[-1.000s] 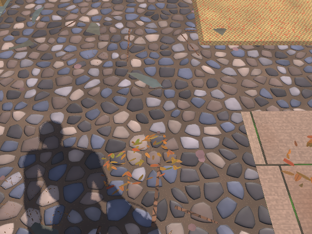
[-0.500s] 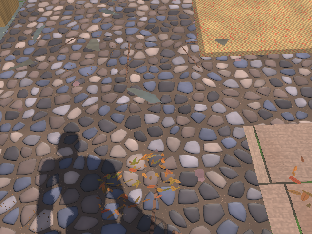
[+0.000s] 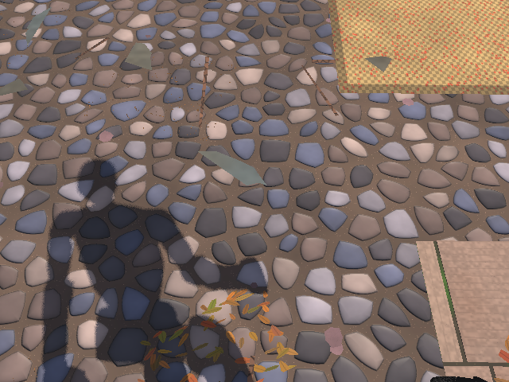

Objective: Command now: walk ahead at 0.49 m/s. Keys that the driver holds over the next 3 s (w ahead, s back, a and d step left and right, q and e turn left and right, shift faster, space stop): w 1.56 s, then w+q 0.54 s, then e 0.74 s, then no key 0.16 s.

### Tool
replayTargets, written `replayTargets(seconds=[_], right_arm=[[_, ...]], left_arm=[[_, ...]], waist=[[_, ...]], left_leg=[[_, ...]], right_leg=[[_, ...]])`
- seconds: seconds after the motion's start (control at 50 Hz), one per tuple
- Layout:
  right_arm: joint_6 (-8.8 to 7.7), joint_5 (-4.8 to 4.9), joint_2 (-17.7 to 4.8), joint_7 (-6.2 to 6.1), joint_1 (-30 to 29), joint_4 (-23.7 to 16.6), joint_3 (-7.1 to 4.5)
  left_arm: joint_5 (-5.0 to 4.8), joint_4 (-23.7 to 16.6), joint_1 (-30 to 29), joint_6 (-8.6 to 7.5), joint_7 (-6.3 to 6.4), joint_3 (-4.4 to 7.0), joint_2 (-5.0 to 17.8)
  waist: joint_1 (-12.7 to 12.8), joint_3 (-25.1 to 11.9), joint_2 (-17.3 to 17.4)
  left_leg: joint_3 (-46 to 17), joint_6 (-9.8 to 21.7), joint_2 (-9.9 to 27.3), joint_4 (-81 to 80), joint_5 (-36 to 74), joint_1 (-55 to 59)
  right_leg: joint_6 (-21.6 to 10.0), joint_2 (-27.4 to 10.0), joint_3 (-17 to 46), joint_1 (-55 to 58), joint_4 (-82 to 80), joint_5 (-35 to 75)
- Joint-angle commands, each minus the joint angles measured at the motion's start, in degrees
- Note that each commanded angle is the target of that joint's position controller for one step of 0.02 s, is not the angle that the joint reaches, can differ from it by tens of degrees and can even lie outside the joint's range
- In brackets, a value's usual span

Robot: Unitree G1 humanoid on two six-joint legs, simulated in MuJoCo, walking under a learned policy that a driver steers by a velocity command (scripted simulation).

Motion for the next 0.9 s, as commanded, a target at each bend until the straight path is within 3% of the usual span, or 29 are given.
replayTargets(seconds=[0.02, 0.04, 0.06, 0.1, 0.12, 0.2, 0.28, 0.34, 0.4, 0.42, 0.44, 0.46, 0.48, 0.5, 0.52, 0.54, 0.56, 0.6, 0.64, 0.68, 0.74, 0.82, 0.9], right_arm=[[0.21, 0.15, -7.33, -0.57, 14.17, 2.15, -1.75], [-0.16, -0.34, -5.3, -0.21, 10.46, 1.81, -1.08], [-0.51, -0.94, -3.87, 0.05, 8.81, 2.05, -0.6], [-0.62, -0.94, -4.11, 0.07, 9.69, 3.35, -0.59], [-0.71, -0.85, -5.03, -0.26, 10.6, 3.94, -0.71], [-0.43, -0.77, -7.88, -2.05, 14.89, 5.01, -1.22], [0.06, 0.05, -9.12, -2.63, 19.04, 5.6, -1.41], [0.66, 0.58, -9.65, -2.7, 22.61, 6.96, -1.7], [1.6, 0.7, -10.4, -2.96, 23.1, 7.54, -2.24], [1.93, 0.67, -10.84, -3.03, 22.16, 7.33, -2.4], [2.28, 0.65, -10.68, -3.05, 20.69, 6.96, -2.32], [2.5, 0.3, -8.88, -3.05, 20.48, 6.48, -1.64], [2.1, -0.58, -4.52, -2.9, 24.75, 5.26, -0.24], [0.66, -0.23, -0.1, -2.41, 28.21, 5.63, 1.21], [-0.44, 1.43, -6.69, -2.11, 23.24, 5.06, -0.43], [-1.05, 2.12, -8.57, -2.09, 18.18, 3.37, -0.81], [-1.07, 1.45, -8.32, -2.52, 15.68, 3.13, -0.96], [0.34, 0.66, -6.56, -2.81, 16.72, 3.5, -1.44], [1.57, 0.67, -4.65, -2.95, 17.78, 3.93, -1.4], [2.06, 0.19, -4.83, -3.07, 14.42, 2.76, -1.59], [1.95, -0.34, -4.49, -2.82, 8.47, 0.79, -1.67], [1.49, 0.03, -3.25, -2.05, 0.86, -1.23, -1.02], [0.99, 0.48, -3.25, -0.91, -5.0, -3.38, -0.46]], left_arm=[[-2.12, -6.87, -4.74, -3.56, -0.28, 1.06, 7.31], [-1.3, -7.14, -6.74, -3.21, 0.38, 1.7, 7.49], [-0.63, -6.98, -5.46, -2.25, 0.81, 2.16, 6.58], [-0.46, -6.75, -2.9, -0.52, 1.16, 1.94, 3.35], [-0.39, -7.38, -3.88, -0.02, 1.26, 1.95, 3.16], [0.75, -11.15, -13.69, 0.07, 1.08, 2.31, 4.86], [0.25, -13.33, -22.69, -0.47, -0.03, 1.51, 3.67], [-0.24, -15.09, -27.51, -0.62, -1.04, 1.19, 4.15], [-0.34, -16.31, -27.77, -1.1, -2.02, 1.56, 5.94], [-0.36, -15.92, -25.31, -1.28, -2.15, 2.02, 7.02], [-0.2, -14.37, -19.53, -1.41, -2.1, 3.02, 8.74], [0.03, -11.21, -9.15, -1.43, -1.73, 4.6, 11.88], [1.08, -9.42, 0.0, -1.32, -1.39, 5.95, 17.35], [0.85, -8.66, 2.13, -1.25, -1.97, 5.68, 17.74], [0.46, -9.1, -0.24, -1.48, -2.01, 4.16, 12.58], [0.34, -10.43, -5.82, -1.54, -1.88, 3.42, 10.54], [0.91, -11.39, -10.4, -1.51, -1.95, 2.86, 9.14], [1.83, -11.33, -13.48, -1.73, -2.26, 2.11, 6.42], [1.52, -10.23, -11.88, -1.97, -2.02, 2.21, 6.82], [1.43, -9.37, -9.88, -2.03, -1.3, 2.61, 8.52], [1.19, -8.4, -7.2, -1.43, -0.32, 2.61, 8.86], [0.72, -7.25, -4.01, -1.09, 0.2, 2.59, 9.31], [0.37, -5.15, -0.21, -0.24, 0.38, 2.89, 9.58]], waist=[[-7.1, -12.4, 4.51], [-4.77, -8.27, 0.58], [-2.23, -6.3, 1.34], [-0.25, -4.37, 3.79], [0.11, -2.89, 4.16], [-1.53, -0.31, 3.04], [-4.48, 0.52, 3.12], [-6.12, 1.67, 3.39], [-4.72, 1.35, 4.19], [-2.98, -0.04, 4.97], [0.47, -3.45, 4.98], [4.61, -9.98, 3.53], [4.8, -19.46, -6.37], [3.21, -25.21, -17.61], [3.94, -20.55, -11.93], [2.98, -13.29, -8.56], [1.29, -9.73, -3.63], [-2.22, -6.85, -4.2], [-3.2, -5.54, -4.16], [-2.99, -3.55, -2.97], [-1.75, -1.96, -2.52], [0.61, 0.17, -2.97], [2.41, 2.47, -2.97]], left_leg=[[-31.35, 11.54, 19.98, -18.24, -3.96, 38.32], [-25.1, 10.1, 17.86, -20.06, 0.99, 28.52], [-20.22, 8.88, 15.49, -21.95, 2.7, 21.74], [-16.15, 9.16, 13.77, -25.21, 2.36, 15.33], [-14.57, 9.51, 13.55, -26.52, 3.13, 13.42], [-11.28, 9.24, 12.96, -28.31, 6.0, 15.76], [-7.18, 6.76, 11.19, -27.92, 6.25, 18.36], [-7.8, 6.4, 13.63, -25.59, 4.91, 24.67], [-8.96, 5.06, 16.7, -21.58, 8.33, 30.75], [-8.64, 4.34, 16.79, -18.68, 14.43, 31.57], [-6.74, 3.11, 15.01, -11.59, 24.09, 31.25], [-4.06, 1.33, 11.59, 1.11, 26.89, 26.44], [-0.82, -1.87, 5.57, 23.29, 10.12, 8.62], [-6.61, -3.45, -2.51, 37.02, -25.21, -7.04], [-11.72, -2.12, 1.09, 43.13, -24.44, -13.55], [-9.99, -1.08, 4.11, 42.85, -18.85, -15.76], [-8.97, -0.96, 6.8, 40.12, -13.5, -13.16], [-9.32, -1.01, 9.86, 34.68, -8.47, -6.59], [-8.55, -1.64, 10.27, 31.24, -6.82, -5.43], [-8.28, -2.75, 10.54, 26.41, -2.54, -9.12], [-7.81, -4.13, 10.21, 16.86, 5.78, -13.06], [-5.4, -4.24, 7.9, 4.66, 13.87, -10.82], [-4.69, -3.33, 6.56, -1.39, 11.87, -12.26]], right_leg=[[-2.14, -3.44, 3.69, -35.88, 24.51, 4.12], [-2.11, -5.67, 2.43, -32.87, 20.65, 7.8], [-2.23, -7.59, 2.64, -28.46, 17.44, 10.01], [-2.01, -8.7, 2.09, -24.95, 13.49, 10.73], [-1.5, -9.12, 1.6, -25.73, 11.29, 11.58], [0.77, -9.79, 0.62, -33.13, -2.59, 24.12], [1.03, -6.34, -2.66, -29.67, -18.22, 33.53], [0.52, -5.31, -2.57, -30.74, -23.41, 31.88], [-1.72, -4.42, -2.29, -29.57, -26.54, 25.71], [-2.61, -3.24, -3.23, -25.68, -27.23, 23.67], [-3.86, -1.23, -5.01, -17.63, -28.33, 23.06], [-5.78, -1.23, -4.54, -3.28, -27.38, 23.77], [-12.07, -15.03, 14.44, 17.93, -27.28, 20.64], [-17.44, -22.57, 38.65, 28.55, -37.73, 10.63], [-14.63, -20.74, 36.37, 25.67, -39.44, 6.41], [-12.4, -19.2, 27.76, 17.6, -39.99, 11.05], [-11.51, -17.2, 21.39, 9.21, -41.36, 17.52], [-10.7, -13.75, 13.58, -0.5, -44.69, 23.51], [-11.45, -12.62, 9.85, -3.03, -47.21, 26.18], [-11.96, -12.61, 7.67, -2.68, -48.75, 29.49], [-11.17, -11.87, 4.78, -0.46, -49.68, 31.13], [-9.69, -10.33, 1.06, 0.63, -50.62, 29.05], [-9.71, -12.6, 0.65, 7.36, -48.39, 29.77]])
